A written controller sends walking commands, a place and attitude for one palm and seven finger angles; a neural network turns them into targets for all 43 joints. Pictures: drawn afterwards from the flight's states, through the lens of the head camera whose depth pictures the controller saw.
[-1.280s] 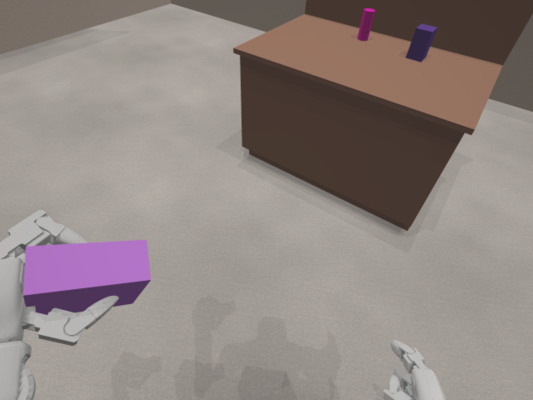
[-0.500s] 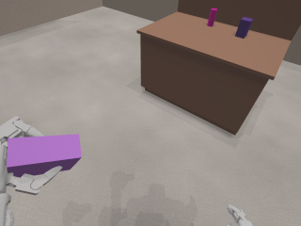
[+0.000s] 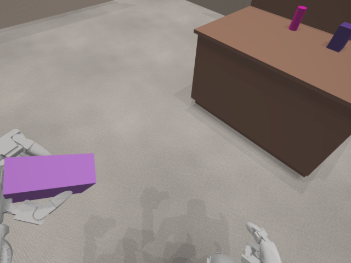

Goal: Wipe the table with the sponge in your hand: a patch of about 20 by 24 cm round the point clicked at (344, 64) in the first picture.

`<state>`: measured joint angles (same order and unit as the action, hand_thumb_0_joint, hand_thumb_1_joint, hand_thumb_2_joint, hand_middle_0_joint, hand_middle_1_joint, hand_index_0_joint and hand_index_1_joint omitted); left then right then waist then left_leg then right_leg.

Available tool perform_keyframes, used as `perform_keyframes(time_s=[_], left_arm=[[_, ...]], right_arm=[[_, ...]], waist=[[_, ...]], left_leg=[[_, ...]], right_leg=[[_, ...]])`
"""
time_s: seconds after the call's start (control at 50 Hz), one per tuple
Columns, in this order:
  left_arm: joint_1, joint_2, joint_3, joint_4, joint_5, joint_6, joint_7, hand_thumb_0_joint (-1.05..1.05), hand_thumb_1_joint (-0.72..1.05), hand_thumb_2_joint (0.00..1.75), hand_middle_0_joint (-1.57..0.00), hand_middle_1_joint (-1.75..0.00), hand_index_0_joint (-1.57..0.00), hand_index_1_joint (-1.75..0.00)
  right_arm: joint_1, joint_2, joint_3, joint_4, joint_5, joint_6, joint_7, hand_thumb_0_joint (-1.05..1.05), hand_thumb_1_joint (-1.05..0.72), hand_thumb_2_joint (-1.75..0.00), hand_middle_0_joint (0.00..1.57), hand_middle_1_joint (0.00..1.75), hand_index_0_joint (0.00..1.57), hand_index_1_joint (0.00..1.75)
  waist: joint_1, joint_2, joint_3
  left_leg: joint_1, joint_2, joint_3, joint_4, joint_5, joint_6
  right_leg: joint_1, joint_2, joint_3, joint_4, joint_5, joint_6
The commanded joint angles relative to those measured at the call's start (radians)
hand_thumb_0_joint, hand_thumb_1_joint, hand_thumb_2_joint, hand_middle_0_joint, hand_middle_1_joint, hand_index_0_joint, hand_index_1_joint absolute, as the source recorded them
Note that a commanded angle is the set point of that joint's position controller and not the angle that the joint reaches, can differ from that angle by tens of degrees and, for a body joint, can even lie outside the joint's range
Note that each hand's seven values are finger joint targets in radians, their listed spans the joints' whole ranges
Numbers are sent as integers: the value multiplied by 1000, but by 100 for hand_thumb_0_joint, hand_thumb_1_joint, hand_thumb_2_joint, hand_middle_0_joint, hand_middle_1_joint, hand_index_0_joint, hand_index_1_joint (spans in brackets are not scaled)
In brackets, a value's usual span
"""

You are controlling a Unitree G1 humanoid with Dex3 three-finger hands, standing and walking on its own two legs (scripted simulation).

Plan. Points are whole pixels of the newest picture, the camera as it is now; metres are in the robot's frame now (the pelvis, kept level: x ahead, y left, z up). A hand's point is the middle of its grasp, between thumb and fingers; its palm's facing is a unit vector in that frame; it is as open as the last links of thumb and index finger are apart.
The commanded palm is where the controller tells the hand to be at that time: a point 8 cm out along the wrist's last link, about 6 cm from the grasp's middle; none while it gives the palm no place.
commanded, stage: walk to a spot facing it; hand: left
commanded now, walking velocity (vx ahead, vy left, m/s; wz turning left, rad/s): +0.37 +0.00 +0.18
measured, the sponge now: (63, 177) +0.22 +0.21 +0.16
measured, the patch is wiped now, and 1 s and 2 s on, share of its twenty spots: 0.00 0.00 0.00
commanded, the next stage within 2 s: none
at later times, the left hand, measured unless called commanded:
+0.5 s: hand (84, 125) +0.32 +0.20 +0.17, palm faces +0.50 -0.72 -0.48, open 9.3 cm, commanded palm +0.27 +0.23 +0.18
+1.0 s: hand (104, 86) +0.45 +0.20 +0.16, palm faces +0.60 -0.63 -0.49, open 9.3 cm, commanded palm +0.39 +0.22 +0.18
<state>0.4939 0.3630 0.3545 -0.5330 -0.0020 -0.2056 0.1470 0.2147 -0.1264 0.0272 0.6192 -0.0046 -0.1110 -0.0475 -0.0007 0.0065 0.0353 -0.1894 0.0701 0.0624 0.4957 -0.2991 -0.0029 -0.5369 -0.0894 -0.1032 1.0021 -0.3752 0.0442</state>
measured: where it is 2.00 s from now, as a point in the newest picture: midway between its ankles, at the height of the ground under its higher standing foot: (181, 202)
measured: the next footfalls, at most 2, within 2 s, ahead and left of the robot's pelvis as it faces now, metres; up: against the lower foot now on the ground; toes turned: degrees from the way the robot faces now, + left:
right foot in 0.14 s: +0.18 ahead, -0.14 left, +0.00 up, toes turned -7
left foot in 0.60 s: +0.28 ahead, +0.09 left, +0.00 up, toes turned +20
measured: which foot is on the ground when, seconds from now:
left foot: down 0.00-0.14, up 0.16-0.58, down 0.60-0.96, up 0.98-1.00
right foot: up 0.00-0.12, down 0.14-0.62, up 0.64-0.94, down 0.96-1.00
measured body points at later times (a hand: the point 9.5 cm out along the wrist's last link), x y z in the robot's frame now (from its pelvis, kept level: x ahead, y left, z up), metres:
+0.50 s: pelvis +0.15 -0.07 +0.00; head +0.18 -0.07 +0.45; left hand +0.29 +0.24 +0.20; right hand +0.33 -0.31 -0.09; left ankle +0.22 +0.09 -0.70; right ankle +0.14 -0.14 -0.74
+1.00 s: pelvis +0.30 -0.09 -0.02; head +0.33 -0.11 +0.43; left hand +0.41 +0.23 +0.19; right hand +0.49 -0.25 -0.14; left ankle +0.24 +0.06 -0.72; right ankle +0.37 -0.19 -0.74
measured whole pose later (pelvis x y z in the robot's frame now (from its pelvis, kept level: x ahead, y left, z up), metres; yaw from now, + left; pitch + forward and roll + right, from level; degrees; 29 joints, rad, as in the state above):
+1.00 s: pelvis +0.30 -0.09 -0.02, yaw +14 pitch -1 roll +0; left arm 0.44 0.37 0.36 -0.46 0.00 -0.20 0.15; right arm 0.24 -0.16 0.02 0.65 0.00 -0.08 -0.06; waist 0.03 0.07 0.05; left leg -0.34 0.12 0.05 0.86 -0.45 0.00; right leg -0.35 -0.10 -0.18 0.64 -0.25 0.00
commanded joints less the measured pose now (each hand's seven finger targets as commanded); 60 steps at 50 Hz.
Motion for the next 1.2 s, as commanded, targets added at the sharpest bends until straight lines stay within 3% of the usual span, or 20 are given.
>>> perform_keyframes(time_s=[0.0, 0.08, 0.1, 0.12, 0.14, 0.18, 0.24, 0.32, 0.46, 0.54, 0.56, 0.6, 0.62, 0.76, 0.9, 0.92, 0.94, 0.96, 1.1, 1.18], left_arm=[[-81, 135, 94, -167, -13, -58, 9, 0, 10, 130, -120, -160, -120, -160], [-127, 148, 98, -117, -10, -42, 7, 0, 10, 130, -120, -160, -120, -160], [-139, 147, 84, -119, -5, -31, 6, 0, 10, 130, -120, -160, -120, -160], [-162, 206, 115, -131, 3, -26, 13, 0, 10, 130, -120, -160, -120, -160], [-167, 272, 184, -152, -11, -36, 23, 0, 10, 130, -120, -160, -120, -160], [-143, 233, 148, -169, -19, -58, 4, 0, 10, 130, -120, -160, -120, -160], [-97, 231, 174, -226, -15, -74, 8, 0, 10, 130, -120, -160, -120, -160], [-33, 214, 178, -218, -25, -71, 25, 0, 10, 130, -120, -160, -120, -160], [-64, 167, 123, -188, -24, -48, 58, 0, 10, 130, -120, -160, -120, -160], [-174, 168, 85, -213, -15, -45, 67, 0, 10, 130, -120, -160, -120, -160], [-198, 168, 78, -237, -15, -55, 66, 0, 10, 130, -120, -160, -120, -160], [-196, 180, 90, -255, -19, -84, 61, 0, 10, 130, -120, -160, -120, -160], [-190, 228, 117, -233, -8, -79, 51, 0, 10, 130, -120, -160, -120, -160], [-6, 149, 144, -286, -28, -88, 30, 0, 10, 130, -120, -160, -120, -160], [-123, 112, 83, -79, -18, -51, 17, 0, 10, 130, -120, -160, -120, -160], [-155, 132, 82, -88, -12, -44, 17, 0, 10, 130, -120, -160, -120, -160], [-163, 201, 120, -81, -3, -34, 26, 0, 10, 130, -120, -160, -120, -160], [-208, 239, 155, -121, -16, -39, 35, 0, 10, 130, -120, -160, -120, -160], [-98, 216, 171, -248, -15, -77, 34, 0, 10, 130, -120, -160, -120, -160], [-35, 181, 171, -252, -26, -69, 62, 0, 10, 130, -120, -160, -120, -160]], right_arm=[[-56, -174, -73, -121, 2, -50, -31, 0, -90, -90, 20, 30, 20, 30], [-82, -167, -66, -119, 0, -30, -42, 0, -90, -90, 20, 30, 20, 30], [-81, -150, -65, -122, 8, -23, -40, 0, -90, -90, 20, 30, 20, 30], [-102, -132, -64, -144, 10, -14, -37, 0, -90, -90, 20, 30, 20, 30], [-146, -163, -62, -165, -2, -15, -36, 0, -90, -90, 20, 30, 20, 30], [-113, -184, -78, -135, -1, -9, -17, 0, -90, -90, 20, 30, 20, 30], [-143, -171, -70, -131, 3, 29, -16, 0, -90, -90, 20, 30, 20, 30], [-109, -167, -72, -149, -3, 36, -19, 0, -90, -90, 20, 30, 20, 30], [-76, -164, -75, -189, -1, 23, -27, 0, -90, -90, 20, 30, 20, 30], [-45, -171, -76, -183, -3, 22, -40, 0, -90, -90, 20, 30, 20, 30], [-33, -182, -82, -186, -1, 17, -44, 0, -90, -90, 20, 30, 20, 30], [-51, -196, -78, -195, 0, 3, -30, 0, -90, -90, 20, 30, 20, 30], [-73, -182, -65, -179, -5, 2, -20, 0, -90, -90, 20, 30, 20, 30], [-74, -167, -80, -147, 9, -33, 2, 0, -90, -90, 20, 30, 20, 30], [-64, -163, -73, -128, 14, -23, -37, 0, -90, -90, 20, 30, 20, 30], [-66, -146, -68, -129, 19, -17, -37, 0, -90, -90, 20, 30, 20, 30], [-79, -124, -61, -141, 16, -10, -34, 0, -90, -90, 20, 30, 20, 30], [-132, -161, -64, -150, 9, -23, -32, 0, -90, -90, 20, 30, 20, 30], [-127, -166, -74, -144, 9, 26, -18, 0, -90, -90, 20, 30, 20, 30], [-91, -150, -80, -185, 1, 26, -17, 0, -90, -90, 20, 30, 20, 30]], waist=[[-8, 215, -62], [19, 144, -123], [22, 7, -158], [24, -281, -179], [41, -263, -163], [16, -208, -122], [6, -83, -98], [3, -76, -116], [35, -157, -101], [-3, -86, -115], [-25, 0, -148], [-9, 343, -191], [-16, 284, -157], [12, 243, -127], [11, 107, -120], [17, -38, -143], [30, -351, -140], [46, -313, -138], [8, -153, -94], [37, -150, -111]], left_leg=[[34, 193, -115, -208, 209, 165], [-82, 140, -48, 77, 190, 124], [-165, 75, 3, 302, 106, 97], [-425, -47, 55, 630, -166, 45], [-531, -61, -59, 805, -279, 27], [-511, 6, -104, 907, -145, 6], [-501, 53, -75, 853, -36, -25], [-418, 64, -2, 526, 13, -22], [-301, 5, 136, 180, 9, 3], [-45, -42, 182, 11, 64, 21], [106, -10, 110, -33, 84, 54], [348, 358, -532, -155, 369, 258], [288, 403, -610, -188, 317, 294], [-32, 226, -117, -238, 71, 172], [-131, 139, 12, 30, -70, 99], [-234, 82, 59, 275, -96, 74], [-502, -45, 95, 596, -256, 28], [-573, -25, -41, 756, -272, 14], [-378, 67, 8, 464, -66, -14], [-271, 4, 136, 194, -26, -3]], right_leg=[[61, 12, -69, -202, 62, 6], [430, 72, -122, -471, 127, -13], [529, -9, -10, -541, 91, -49], [647, -278, 433, -645, 76, -161], [603, -408, 665, -749, 83, -236], [472, -388, 591, -776, -190, -233], [394, -317, 281, -755, 32, -206], [405, -275, 110, -733, 211, -190], [486, -255, 79, -682, 272, -189], [403, -202, -4, -466, 338, -141], [309, -165, -38, -274, 394, -104], [-67, 27, -17, 168, -216, -30], [-132, 0, 84, 266, -228, -37], [46, -38, -19, -43, 23, 0], [400, 49, -131, -492, 83, 6], [495, -59, 25, -589, 23, -42], [614, -312, 453, -700, 53, -164], [593, -421, 589, -747, 67, -229], [438, -298, 58, -692, 292, -176], [471, -271, 32, -640, 355, -177]])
